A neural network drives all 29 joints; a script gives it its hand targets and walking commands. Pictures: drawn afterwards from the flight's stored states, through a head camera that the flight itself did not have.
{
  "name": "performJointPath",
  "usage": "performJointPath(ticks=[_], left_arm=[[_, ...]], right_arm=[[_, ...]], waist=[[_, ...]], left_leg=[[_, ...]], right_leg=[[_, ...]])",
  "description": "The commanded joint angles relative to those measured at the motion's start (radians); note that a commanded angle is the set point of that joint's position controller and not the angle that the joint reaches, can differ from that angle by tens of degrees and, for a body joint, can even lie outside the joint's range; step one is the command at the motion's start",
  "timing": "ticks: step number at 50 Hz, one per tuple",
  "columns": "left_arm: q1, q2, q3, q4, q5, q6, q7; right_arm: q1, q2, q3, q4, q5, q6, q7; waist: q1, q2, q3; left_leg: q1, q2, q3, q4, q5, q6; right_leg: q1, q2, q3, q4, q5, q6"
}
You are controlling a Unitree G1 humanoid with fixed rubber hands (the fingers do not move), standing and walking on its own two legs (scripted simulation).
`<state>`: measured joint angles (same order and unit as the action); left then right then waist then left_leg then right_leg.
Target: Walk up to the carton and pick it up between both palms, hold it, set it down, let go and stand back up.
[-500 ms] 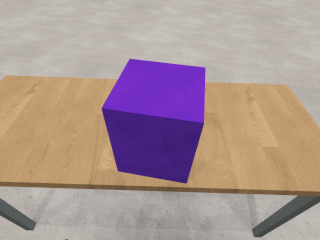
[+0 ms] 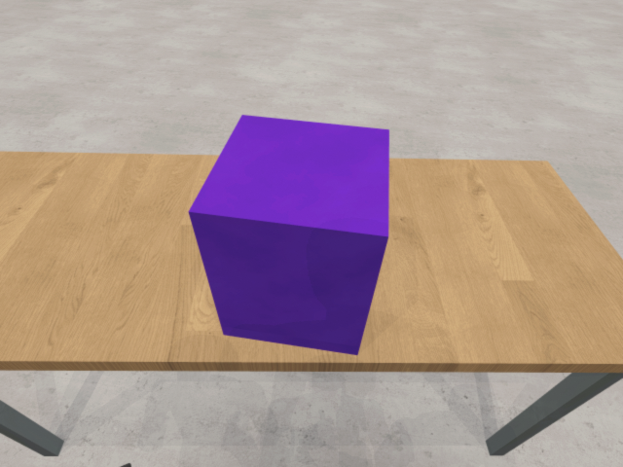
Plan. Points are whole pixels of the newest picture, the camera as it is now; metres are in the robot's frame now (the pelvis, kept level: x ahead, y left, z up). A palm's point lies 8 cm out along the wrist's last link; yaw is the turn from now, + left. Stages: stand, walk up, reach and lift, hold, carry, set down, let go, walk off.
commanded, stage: stand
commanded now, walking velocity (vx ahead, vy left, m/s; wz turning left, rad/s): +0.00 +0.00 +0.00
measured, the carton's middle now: (301, 238) +0.45 +0.01 +0.06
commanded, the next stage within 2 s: none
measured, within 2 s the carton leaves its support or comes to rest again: neither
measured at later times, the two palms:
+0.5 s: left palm out of the picture +0.11 +0.26 -0.10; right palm out of the picture +0.07 -0.27 -0.10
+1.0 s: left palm out of the picture +0.11 +0.26 -0.10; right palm out of the picture +0.05 -0.27 -0.10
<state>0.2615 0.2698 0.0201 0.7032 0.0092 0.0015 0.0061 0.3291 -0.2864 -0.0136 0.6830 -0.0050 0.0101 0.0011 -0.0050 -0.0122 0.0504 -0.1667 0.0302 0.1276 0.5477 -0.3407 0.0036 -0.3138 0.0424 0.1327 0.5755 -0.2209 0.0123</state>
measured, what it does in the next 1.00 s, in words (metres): stands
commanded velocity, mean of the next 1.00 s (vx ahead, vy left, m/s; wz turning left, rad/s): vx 0.00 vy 0.00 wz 0.00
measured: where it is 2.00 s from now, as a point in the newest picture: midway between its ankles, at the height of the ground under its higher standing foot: outside the picture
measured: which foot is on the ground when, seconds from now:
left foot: down 0.00-1.00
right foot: down 0.00-1.00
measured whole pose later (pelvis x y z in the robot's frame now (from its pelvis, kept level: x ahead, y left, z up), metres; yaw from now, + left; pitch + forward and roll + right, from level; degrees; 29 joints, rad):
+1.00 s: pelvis +0.00 +0.00 +0.00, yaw -2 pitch -2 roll +1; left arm 0.26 0.27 0.02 0.72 0.01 0.00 0.01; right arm 0.35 -0.30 -0.01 0.69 -0.01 0.01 0.00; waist -0.01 -0.01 0.05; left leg -0.17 0.04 0.15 0.55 -0.35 0.00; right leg -0.33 0.06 0.16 0.58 -0.21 0.01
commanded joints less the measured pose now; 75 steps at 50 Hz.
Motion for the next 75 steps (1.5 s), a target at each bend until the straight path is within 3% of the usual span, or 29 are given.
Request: performJointPath(ticks=[1, 3, 12, 19, 22, 27, 32, 37, 40, 47, 51, 53, 61, 63, 68, 71, 75], left_arm=[[0.004, 0.125, 0.037, -0.067, 0.001, -0.015, 0.004], [-0.004, 0.123, 0.037, -0.072, 0.002, -0.015, 0.005], [0.002, 0.122, 0.037, -0.073, 0.002, -0.015, 0.004], [-0.001, 0.123, 0.037, -0.069, 0.002, -0.016, 0.008], [-0.004, 0.118, 0.036, -0.067, 0.000, -0.014, 0.007], [-0.010, 0.120, 0.039, -0.068, 0.000, -0.013, 0.004], [-0.015, 0.126, 0.039, -0.063, 0.001, -0.014, 0.004], [-0.006, 0.118, 0.039, -0.059, -0.001, -0.014, 0.003], [-0.010, 0.128, 0.044, -0.061, 0.000, -0.013, 0.003], [-0.001, 0.124, 0.039, -0.056, 0.002, -0.016, 0.005], [-0.003, 0.118, 0.037, -0.057, 0.003, -0.015, 0.007], [-0.012, 0.124, 0.039, -0.059, 0.004, -0.013, 0.009], [-0.010, 0.121, 0.037, -0.054, 0.002, -0.014, 0.007], [-0.013, 0.121, 0.037, -0.059, 0.001, -0.014, 0.009], [-0.014, 0.119, 0.039, -0.053, 0.002, -0.012, 0.008], [-0.023, 0.123, 0.039, -0.057, -0.001, -0.011, 0.008], [-0.026, 0.126, 0.041, -0.055, 0.003, -0.013, 0.008]], right_arm=[[0.032, -0.136, -0.034, -0.064, 0.002, -0.014, -0.003], [0.037, -0.138, -0.034, -0.061, 0.000, -0.014, -0.003], [0.038, -0.142, -0.036, -0.058, -0.001, -0.014, -0.003], [0.046, -0.142, -0.037, -0.060, 0.000, -0.012, -0.004], [0.046, -0.149, -0.039, -0.060, 0.000, -0.011, -0.004], [0.057, -0.145, -0.037, -0.057, -0.001, -0.010, -0.005], [0.046, -0.150, -0.037, -0.058, 0.001, -0.010, -0.003], [0.052, -0.148, -0.039, -0.055, -0.001, -0.009, -0.006], [0.051, -0.143, -0.037, -0.054, -0.003, -0.009, -0.004], [0.063, -0.152, -0.036, -0.050, -0.004, -0.012, -0.005], [0.060, -0.148, -0.040, -0.048, -0.002, -0.014, -0.005], [0.071, -0.150, -0.040, -0.050, -0.001, -0.012, -0.005], [0.066, -0.149, -0.040, -0.049, 0.001, -0.010, -0.005], [0.078, -0.159, -0.040, -0.048, 0.000, -0.011, -0.004], [0.063, -0.147, -0.042, -0.045, 0.000, -0.006, -0.005], [0.075, -0.149, -0.041, -0.046, -0.001, -0.005, -0.005], [0.069, -0.148, -0.041, -0.048, 0.000, -0.008, -0.003]], waist=[[0.001, 0.005, -0.020], [-0.001, -0.021, -0.019], [0.002, 0.010, -0.012], [-0.004, -0.019, -0.028], [-0.003, 0.007, -0.020], [-0.006, -0.016, -0.009], [-0.002, 0.011, -0.010], [-0.001, -0.022, 0.011], [-0.001, -0.009, 0.006], [-0.004, -0.018, -0.010], [-0.003, 0.012, -0.046], [-0.008, -0.011, -0.040], [-0.005, -0.010, -0.018], [-0.007, -0.027, -0.037], [-0.002, 0.009, 0.001], [-0.011, -0.021, 0.013], [-0.006, -0.013, -0.008]], left_leg=[[-0.039, 0.099, -0.114, -0.144, 0.020, 0.037], [-0.040, 0.097, -0.109, -0.137, 0.020, 0.037], [-0.041, 0.105, -0.105, -0.142, 0.036, 0.037], [-0.016, 0.104, -0.097, -0.123, 0.079, 0.038], [-0.023, 0.105, -0.093, -0.128, 0.078, 0.036], [-0.036, 0.104, -0.093, -0.139, 0.030, 0.034], [-0.037, 0.106, -0.094, -0.147, 0.000, 0.037], [-0.037, 0.106, -0.094, -0.145, -0.004, 0.036], [-0.035, 0.103, -0.090, -0.149, -0.032, 0.037], [-0.022, 0.106, -0.088, -0.133, 0.009, 0.039], [-0.018, 0.113, -0.088, -0.136, 0.033, 0.041], [-0.019, 0.112, -0.083, -0.131, 0.046, 0.042], [-0.015, 0.112, -0.083, -0.134, 0.062, 0.039], [-0.010, 0.115, -0.084, -0.131, 0.068, 0.041], [-0.024, 0.111, -0.079, -0.132, 0.054, 0.039], [-0.026, 0.108, -0.078, -0.136, 0.026, 0.038], [-0.028, 0.112, -0.084, -0.137, 0.019, 0.038]], right_leg=[[0.007, -0.078, 0.091, -0.095, 0.112, -0.047], [0.007, -0.081, 0.096, -0.101, 0.106, -0.046], [0.005, -0.074, 0.095, -0.091, 0.131, -0.047], [0.005, -0.074, 0.095, -0.082, 0.186, -0.046], [-0.001, -0.075, 0.097, -0.080, 0.177, -0.049], [0.008, -0.072, 0.099, -0.085, 0.148, -0.046], [-0.001, -0.070, 0.107, -0.095, 0.110, -0.048], [-0.020, -0.070, 0.114, -0.102, 0.097, -0.045], [-0.029, -0.070, 0.123, -0.113, 0.050, -0.048], [-0.025, -0.070, 0.124, -0.100, 0.110, -0.047], [0.004, -0.064, 0.108, -0.073, 0.151, -0.046], [0.013, -0.066, 0.107, -0.068, 0.164, -0.046], [0.001, -0.068, 0.113, -0.070, 0.187, -0.048], [0.009, -0.064, 0.106, -0.068, 0.181, -0.048], [-0.008, -0.067, 0.114, -0.080, 0.177, -0.044], [-0.020, -0.066, 0.118, -0.092, 0.144, -0.049], [-0.001, -0.063, 0.115, -0.083, 0.141, -0.049]])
